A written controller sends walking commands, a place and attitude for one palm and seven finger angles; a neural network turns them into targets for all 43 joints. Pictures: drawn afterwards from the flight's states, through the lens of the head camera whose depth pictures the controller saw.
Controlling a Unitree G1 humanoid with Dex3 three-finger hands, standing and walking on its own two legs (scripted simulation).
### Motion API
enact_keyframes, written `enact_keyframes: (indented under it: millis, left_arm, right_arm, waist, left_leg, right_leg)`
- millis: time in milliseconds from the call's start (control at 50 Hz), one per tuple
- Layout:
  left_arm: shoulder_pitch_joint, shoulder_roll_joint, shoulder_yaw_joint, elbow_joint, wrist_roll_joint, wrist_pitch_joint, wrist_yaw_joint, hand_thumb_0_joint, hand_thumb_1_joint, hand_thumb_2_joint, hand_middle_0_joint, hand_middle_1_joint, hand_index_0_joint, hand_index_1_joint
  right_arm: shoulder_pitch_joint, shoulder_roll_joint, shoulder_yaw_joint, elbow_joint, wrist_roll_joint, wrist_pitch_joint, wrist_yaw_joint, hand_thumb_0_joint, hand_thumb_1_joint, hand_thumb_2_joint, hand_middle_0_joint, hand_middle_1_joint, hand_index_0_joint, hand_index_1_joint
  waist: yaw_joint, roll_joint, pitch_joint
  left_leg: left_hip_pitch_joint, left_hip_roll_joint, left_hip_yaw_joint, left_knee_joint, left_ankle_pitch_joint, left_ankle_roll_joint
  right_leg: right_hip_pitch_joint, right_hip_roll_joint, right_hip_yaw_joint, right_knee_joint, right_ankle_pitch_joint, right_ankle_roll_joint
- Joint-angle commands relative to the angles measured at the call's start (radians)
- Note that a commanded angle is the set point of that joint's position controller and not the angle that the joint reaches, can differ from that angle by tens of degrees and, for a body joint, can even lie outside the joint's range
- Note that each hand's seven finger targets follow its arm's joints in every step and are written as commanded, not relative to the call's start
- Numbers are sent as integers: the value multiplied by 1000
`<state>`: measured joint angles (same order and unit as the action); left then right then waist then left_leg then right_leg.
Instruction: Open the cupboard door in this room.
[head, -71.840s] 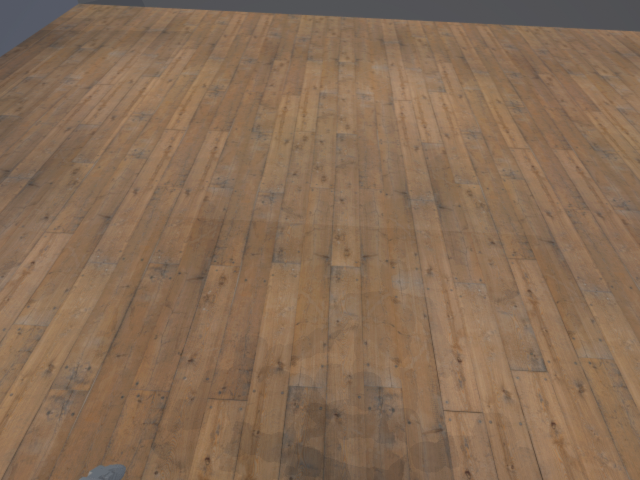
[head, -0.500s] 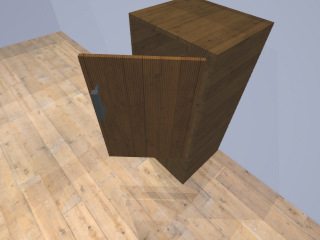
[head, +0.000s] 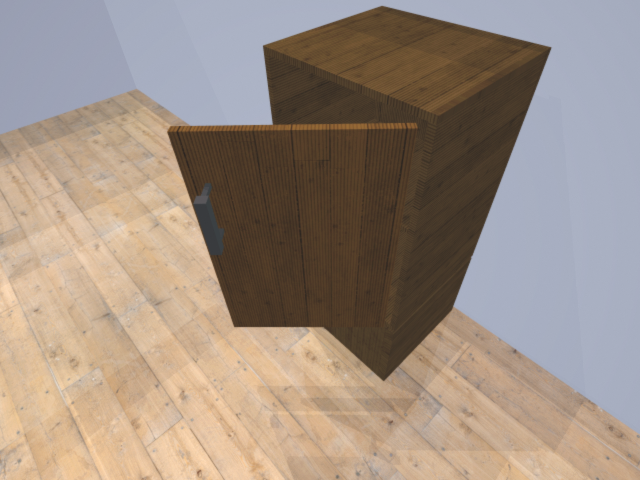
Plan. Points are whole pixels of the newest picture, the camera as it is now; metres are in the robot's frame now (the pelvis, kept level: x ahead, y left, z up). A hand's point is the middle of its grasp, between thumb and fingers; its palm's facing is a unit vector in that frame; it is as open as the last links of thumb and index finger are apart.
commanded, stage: look again from close up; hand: left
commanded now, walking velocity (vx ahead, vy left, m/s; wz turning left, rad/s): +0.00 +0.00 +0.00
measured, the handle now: (212, 219) +0.56 +0.24 -0.01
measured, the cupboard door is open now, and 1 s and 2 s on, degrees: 46 46 46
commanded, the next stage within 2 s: raise the hand with hooked fingers in 0.30 s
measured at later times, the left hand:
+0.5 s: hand out of the picture +0.10 +0.18 -0.12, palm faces +0.21 -0.95 -0.23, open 7.3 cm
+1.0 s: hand (173, 450) +0.18 +0.20 -0.05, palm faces +0.11 -0.99 -0.06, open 9.7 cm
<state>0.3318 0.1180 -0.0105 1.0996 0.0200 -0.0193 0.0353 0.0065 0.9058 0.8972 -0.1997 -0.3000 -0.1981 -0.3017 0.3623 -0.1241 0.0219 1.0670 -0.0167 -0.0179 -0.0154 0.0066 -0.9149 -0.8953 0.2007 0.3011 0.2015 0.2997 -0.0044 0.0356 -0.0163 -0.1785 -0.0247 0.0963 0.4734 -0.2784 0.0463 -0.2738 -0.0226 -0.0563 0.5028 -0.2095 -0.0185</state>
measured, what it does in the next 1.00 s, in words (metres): lowers itself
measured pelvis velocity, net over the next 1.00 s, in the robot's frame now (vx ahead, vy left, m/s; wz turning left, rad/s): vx -0.01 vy -0.03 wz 0.07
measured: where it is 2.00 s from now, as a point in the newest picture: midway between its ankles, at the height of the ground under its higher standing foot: outside the picture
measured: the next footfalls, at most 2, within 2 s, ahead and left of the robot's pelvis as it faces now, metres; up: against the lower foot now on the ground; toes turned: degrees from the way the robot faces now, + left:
none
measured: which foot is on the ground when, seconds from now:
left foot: down 0.00-1.00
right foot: down 0.00-1.00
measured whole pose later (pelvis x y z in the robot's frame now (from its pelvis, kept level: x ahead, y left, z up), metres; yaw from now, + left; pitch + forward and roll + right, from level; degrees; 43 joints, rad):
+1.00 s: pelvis -0.01 -0.03 -0.09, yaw +4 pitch +14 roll -3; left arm 0.40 0.24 0.23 0.06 -0.29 -0.51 -0.36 0.01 0.39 0.68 -0.23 -0.62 -0.23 -0.62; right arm 0.13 -0.23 0.01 0.52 0.02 -0.23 -0.03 0.01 -0.91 -0.90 0.20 0.30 0.20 0.30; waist 0.06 -0.01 -0.12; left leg -0.87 0.03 -0.03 1.21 -0.59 0.01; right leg -0.89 -0.02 -0.18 1.12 -0.49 -0.07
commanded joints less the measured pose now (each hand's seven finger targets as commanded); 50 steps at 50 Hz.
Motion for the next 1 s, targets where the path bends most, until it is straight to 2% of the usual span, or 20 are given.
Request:
enact_keyframes:
  millis: [0,360,380,400,420,440,460,480,500,520,540,580,620,660,740,820,840,900,940,980]
  left_arm:
    - [43,83,12,-32,-8,-19,3,0,900,900,-200,-300,-200,-300]
    - [6,109,16,-7,-10,-18,5,0,900,900,-200,-300,-200,-300]
    - [110,147,20,38,-4,-23,43,0,900,900,-200,-300,-200,-300]
    - [-678,366,123,-1482,-215,-247,25,0,877,890,-202,-315,-202,-315]
    - [-274,297,121,-1249,-135,-197,73,0,853,880,-203,-330,-203,-330]
    - [-4,100,15,-1070,-157,-64,101,0,830,870,-205,-345,-205,-345]
    - [-31,36,-16,-1064,-196,-64,86,0,807,860,-207,-360,-207,-360]
    - [-86,85,25,-1094,-208,-115,71,0,783,850,-208,-375,-208,-375]
    - [-84,125,78,-1070,-204,-170,49,0,760,840,-210,-390,-210,-390]
    - [-28,108,105,-989,-206,-231,16,0,737,830,-212,-405,-212,-405]
    - [77,88,125,-921,-215,-297,-29,0,713,820,-213,-420,-213,-420]
    - [265,46,154,-847,-247,-444,-141,0,667,800,-217,-450,-217,-450]
    - [295,80,195,-862,-276,-599,-275,0,620,780,-220,-480,-220,-480]
    - [324,177,289,-849,-279,-677,-386,0,573,760,-223,-510,-223,-510]
    - [147,232,327,-1090,-351,-574,-420,0,480,720,-230,-570,-230,-570]
    - [-11,241,317,-1333,-331,-586,-350,0,387,680,-237,-630,-237,-630]
    - [-104,262,297,-1396,-322,-600,-350,0,363,670,-238,-645,-238,-645]
    - [-112,240,248,-1346,-309,-599,-382,0,293,640,-243,-690,-243,-690]
    - [-134,266,252,-1261,-327,-553,-428,0,247,620,-247,-720,-247,-720]
    - [-92,291,294,-1207,-343,-489,-459,0,200,600,-250,-750,-250,-750]
  right_arm:
    - [56,-96,-18,-20,0,-24,-10,0,-900,-900,200,300,200,300]
    - [10,-105,-15,42,3,-25,-19,0,-900,-900,200,300,200,300]
    - [-102,-147,-30,-23,18,-24,-9,0,-900,-900,200,300,200,300]
    - [-86,-325,-50,-392,63,-169,-58,0,-900,-900,200,300,200,300]
    - [-195,-241,-30,-346,53,-249,-89,0,-900,-900,200,300,200,300]
    - [-174,-202,-42,-354,65,-274,-76,0,-900,-900,200,300,200,300]
    - [-158,-219,-36,-325,77,-283,-79,0,-900,-900,200,300,200,300]
    - [-188,-253,-50,-380,71,-304,-75,0,-900,-900,200,300,200,300]
    - [-164,-274,-65,-400,51,-314,-68,0,-900,-900,200,300,200,300]
    - [-161,-270,-77,-423,37,-318,-61,0,-900,-900,200,300,200,300]
    - [-175,-261,-87,-455,34,-326,-46,0,-900,-900,200,300,200,300]
    - [-205,-247,-101,-514,22,-332,-13,0,-900,-900,200,300,200,300]
    - [-231,-252,-119,-564,21,-327,18,0,-900,-900,200,300,200,300]
    - [-240,-258,-132,-613,30,-310,39,0,-900,-900,200,300,200,300]
    - [-262,-258,-122,-722,41,-257,15,0,-900,-900,200,300,200,300]
    - [-190,-232,-112,-715,37,-238,-9,0,-900,-900,200,300,200,300]
    - [-173,-244,-101,-705,29,-239,-15,0,-900,-900,200,300,200,300]
    - [-170,-246,-88,-662,33,-258,-28,0,-900,-900,200,300,200,300]
    - [-174,-261,-75,-644,39,-267,-36,0,-900,-900,200,300,200,300]
    - [-178,-261,-74,-648,51,-271,-42,0,-900,-900,200,300,200,300]
  waist:
    - [1,-49,131]
    - [0,-32,80]
    - [54,-208,80]
    - [-86,8,-414]
    - [7,190,-376]
    - [-9,204,-167]
    - [-31,57,-18]
    - [-51,-16,69]
    - [-64,-119,45]
    - [-57,-210,55]
    - [-14,-181,26]
    - [51,-251,-64]
    - [65,-204,-136]
    - [84,-118,-227]
    - [66,-48,-303]
    - [0,56,-333]
    - [-34,48,-328]
    - [-58,78,-317]
    - [-59,75,-296]
    - [-32,37,-343]
  left_leg:
    - [-132,126,-162,-189,-40,5]
    - [-9,131,-121,-157,170,-6]
    - [-72,165,-79,31,182,-30]
    - [128,27,-109,-79,213,-18]
    - [118,39,-77,-83,262,-20]
    - [-4,50,-108,-95,194,-62]
    - [-63,51,-118,-78,111,-50]
    - [-119,43,-141,-36,41,-31]
    - [-161,33,-139,19,14,-25]
    - [-231,26,-133,81,-8,-26]
    - [-277,12,-117,135,-4,-36]
    - [-410,1,-96,250,22,-52]
    - [-522,-15,-78,362,44,-62]
    - [-586,-25,-65,450,94,-62]
    - [-645,-29,-58,504,34,-42]
    - [-599,14,-96,548,61,-26]
    - [-591,24,-112,568,68,-20]
    - [-590,35,-126,582,36,-17]
    - [-613,35,-139,579,3,-16]
    - [-632,29,-137,555,-19,-17]
  right_leg:
    - [37,-71,122,-95,-15,-36]
    - [101,-92,121,-97,173,-36]
    - [102,-137,135,-87,484,-4]
    - [177,-36,111,-28,272,-7]
    - [153,8,81,-1,97,-38]
    - [53,0,38,-1,-10,-28]
    - [-11,3,7,-20,-12,-11]
    - [-86,0,2,-31,-62,-4]
    - [-144,0,-16,-13,-108,1]
    - [-216,3,-29,22,-158,6]
    - [-233,-2,-23,69,-174,0]
    - [-264,7,-24,209,-123,-10]
    - [-269,1,9,322,-14,-16]
    - [-234,-20,70,402,124,-21]
    - [-268,-15,132,413,11,-7]
    - [-329,3,119,422,34,-1]
    - [-371,16,108,443,32,-5]
    - [-439,24,76,441,-46,-9]
    - [-448,33,69,438,-97,-14]
    - [-389,25,73,412,-132,-5]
